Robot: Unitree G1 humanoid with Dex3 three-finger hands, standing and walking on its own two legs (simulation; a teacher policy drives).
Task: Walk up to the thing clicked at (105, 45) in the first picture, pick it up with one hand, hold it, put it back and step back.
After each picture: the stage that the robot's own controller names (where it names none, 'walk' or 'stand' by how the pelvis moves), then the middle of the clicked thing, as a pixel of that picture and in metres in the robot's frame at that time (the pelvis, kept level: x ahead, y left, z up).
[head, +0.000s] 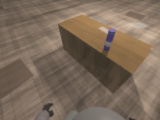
stand; (109, 40) +0.81 -0.16 -0.05
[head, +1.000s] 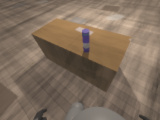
walk; (86, 41) +0.71 +0.12 -0.02
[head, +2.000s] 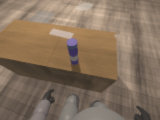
walk; (73, 53) +0.47 +0.17 -0.02
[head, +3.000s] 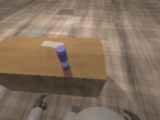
stand; (63, 59) +0.46 +0.25 -0.02
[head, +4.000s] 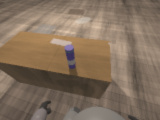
stand; (70, 57) +0.49 +0.21 -0.04
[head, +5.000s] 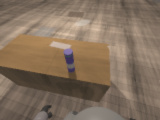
stand; (70, 61) +0.47 +0.21 -0.05
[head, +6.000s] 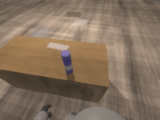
stand; (67, 63) +0.45 +0.22 -0.05
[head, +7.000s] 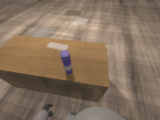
stand; (67, 63) +0.44 +0.23 -0.05
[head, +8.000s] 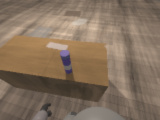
rise first; (67, 63) +0.44 +0.24 -0.05
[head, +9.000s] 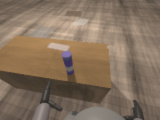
rise first; (68, 64) +0.43 +0.23 -0.05
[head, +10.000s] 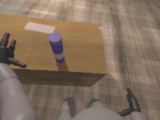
go down; (58, 50) +0.46 +0.21 +0.02
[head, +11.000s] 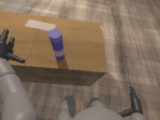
go down; (58, 47) +0.47 +0.22 +0.03
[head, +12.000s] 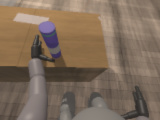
close in; (52, 43) +0.46 +0.22 +0.06
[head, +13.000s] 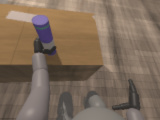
lift; (47, 39) +0.50 +0.22 +0.07
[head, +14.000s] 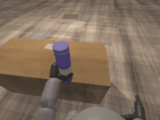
lift; (64, 65) +0.29 +0.17 +0.17
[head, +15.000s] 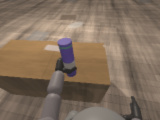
hold; (68, 59) +0.34 +0.15 +0.15
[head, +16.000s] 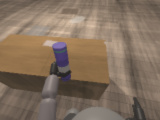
hold; (63, 63) +0.33 +0.19 +0.11
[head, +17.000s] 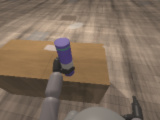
hold; (66, 60) +0.32 +0.16 +0.17
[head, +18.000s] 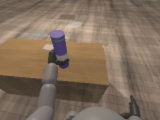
crouch; (61, 52) +0.38 +0.20 +0.18
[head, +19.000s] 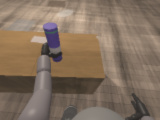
lower; (54, 45) +0.44 +0.24 +0.13
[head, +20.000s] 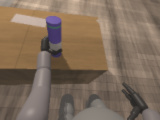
lower; (55, 40) +0.49 +0.20 +0.07
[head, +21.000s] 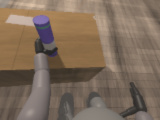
lower; (48, 40) +0.49 +0.23 +0.07
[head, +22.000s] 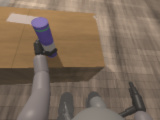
lower; (47, 41) +0.48 +0.23 +0.07
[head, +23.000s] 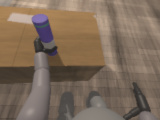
rest; (47, 39) +0.50 +0.24 +0.07
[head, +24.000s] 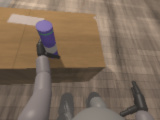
withdraw; (49, 43) +0.48 +0.22 +0.06
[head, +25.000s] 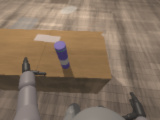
sink last; (63, 56) +0.44 +0.21 +0.01
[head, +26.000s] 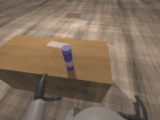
stand; (68, 59) +0.46 +0.23 +0.01
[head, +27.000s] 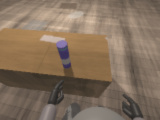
stand; (64, 56) +0.44 +0.23 +0.03
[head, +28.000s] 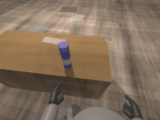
stand; (65, 56) +0.45 +0.23 +0.02
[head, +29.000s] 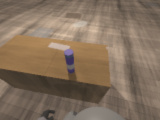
stand; (70, 62) +0.47 +0.20 -0.04
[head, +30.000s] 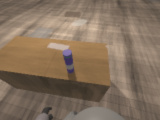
stand; (69, 62) +0.46 +0.21 -0.05
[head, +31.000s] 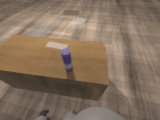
stand; (67, 61) +0.46 +0.23 -0.05
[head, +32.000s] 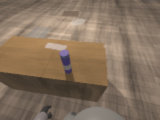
stand; (66, 62) +0.45 +0.23 -0.05
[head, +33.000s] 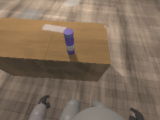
walk; (69, 43) +0.56 +0.21 -0.03
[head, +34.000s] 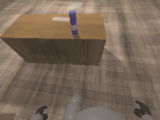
walk; (73, 23) +0.90 +0.29 -0.02
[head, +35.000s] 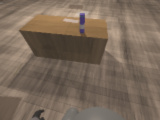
stand; (82, 23) +1.11 +0.20 -0.03
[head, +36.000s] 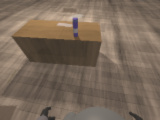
stand; (75, 27) +1.07 +0.29 -0.05
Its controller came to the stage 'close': yes
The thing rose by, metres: 0.22
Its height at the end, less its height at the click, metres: +0.00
